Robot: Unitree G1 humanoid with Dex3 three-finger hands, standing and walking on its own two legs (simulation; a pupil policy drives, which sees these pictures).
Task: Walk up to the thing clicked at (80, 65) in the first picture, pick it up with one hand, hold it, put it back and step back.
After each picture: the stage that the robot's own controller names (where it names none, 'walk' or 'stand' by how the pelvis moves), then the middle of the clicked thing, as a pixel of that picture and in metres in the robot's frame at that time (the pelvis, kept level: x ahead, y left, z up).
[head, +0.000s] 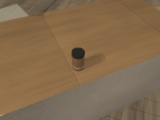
stand; (78, 59) +0.58 +0.03 -0.09
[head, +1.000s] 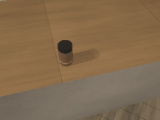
sink last; (65, 53) +0.54 +0.09 -0.06
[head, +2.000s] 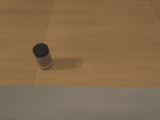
stand; (43, 57) +0.51 +0.21 -0.05
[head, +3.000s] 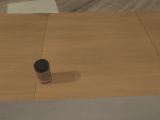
stand; (43, 72) +0.49 +0.19 -0.09
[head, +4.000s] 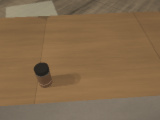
stand; (43, 75) +0.48 +0.20 -0.10
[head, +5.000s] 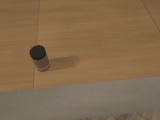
stand; (40, 59) +0.50 +0.21 -0.08
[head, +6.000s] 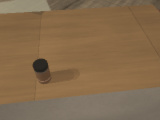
stand; (42, 71) +0.48 +0.20 -0.09
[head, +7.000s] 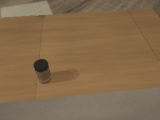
stand; (43, 71) +0.50 +0.20 -0.10
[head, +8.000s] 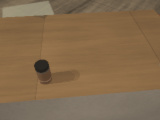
stand; (43, 72) +0.50 +0.20 -0.10
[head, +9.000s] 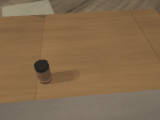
rise first; (43, 72) +0.50 +0.20 -0.10
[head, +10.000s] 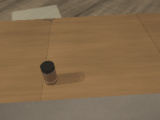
rise first; (49, 73) +0.50 +0.20 -0.09
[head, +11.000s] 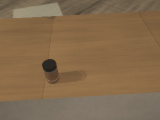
go down; (51, 71) +0.50 +0.19 -0.09
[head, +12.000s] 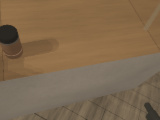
go down; (10, 43) +0.52 +0.20 -0.02
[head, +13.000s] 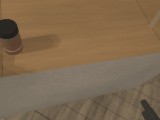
close in; (10, 38) +0.52 +0.19 +0.00
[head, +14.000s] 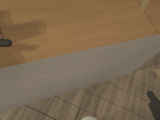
close; out of the picture +0.53 +0.20 +0.03
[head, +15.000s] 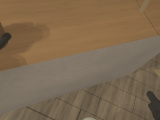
lift; out of the picture +0.52 +0.19 +0.03
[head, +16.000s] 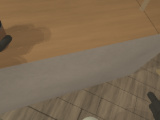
lift; out of the picture +0.52 +0.19 +0.03
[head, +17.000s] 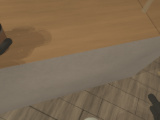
lift; out of the picture +0.51 +0.20 +0.03
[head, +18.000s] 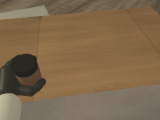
lift; (29, 75) +0.33 +0.17 +0.14
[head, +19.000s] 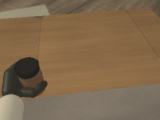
hold; (31, 77) +0.33 +0.17 +0.11
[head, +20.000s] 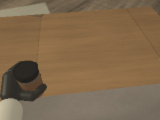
hold; (30, 80) +0.32 +0.17 +0.11
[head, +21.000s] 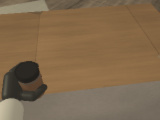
hold; (31, 81) +0.33 +0.17 +0.10
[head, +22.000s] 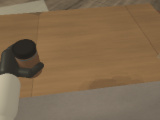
crouch; (28, 59) +0.39 +0.17 +0.13
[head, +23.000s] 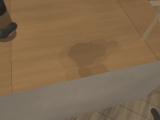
lower; out of the picture +0.51 +0.20 +0.15
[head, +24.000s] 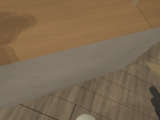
lower; out of the picture +0.55 +0.22 +0.04
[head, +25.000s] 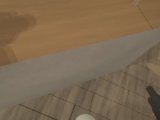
lower; out of the picture +0.55 +0.21 +0.04
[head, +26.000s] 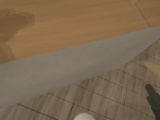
lower; out of the picture +0.56 +0.21 +0.04
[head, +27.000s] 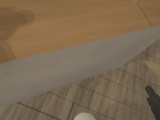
lower; out of the picture +0.56 +0.21 +0.04
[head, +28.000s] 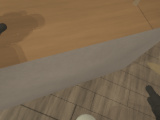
open; out of the picture +0.55 +0.18 +0.03
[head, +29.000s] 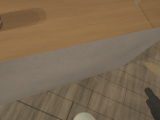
rise; out of the picture +0.56 +0.18 +0.03
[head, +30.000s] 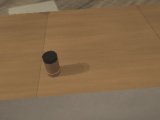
sink last; (51, 64) +0.52 +0.17 -0.04
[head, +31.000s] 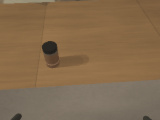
stand; (51, 55) +0.54 +0.17 -0.03
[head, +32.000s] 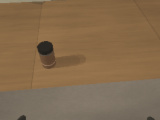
stand; (47, 55) +0.53 +0.17 -0.02
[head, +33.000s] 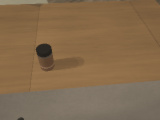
stand; (45, 57) +0.53 +0.17 -0.03
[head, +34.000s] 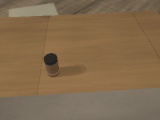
stand; (52, 65) +0.55 +0.17 -0.09
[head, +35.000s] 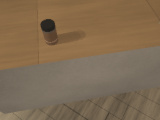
walk; (49, 32) +0.63 +0.16 -0.07
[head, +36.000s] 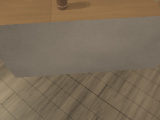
walk; out of the picture +0.92 +0.14 -0.06
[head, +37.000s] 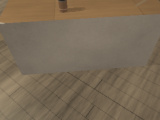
stand; (62, 3) +1.16 +0.19 -0.08
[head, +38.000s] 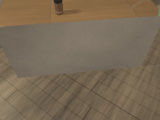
stand; (58, 6) +1.15 +0.18 -0.10
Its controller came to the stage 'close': yes
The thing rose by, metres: 0.21
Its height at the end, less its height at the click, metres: +0.00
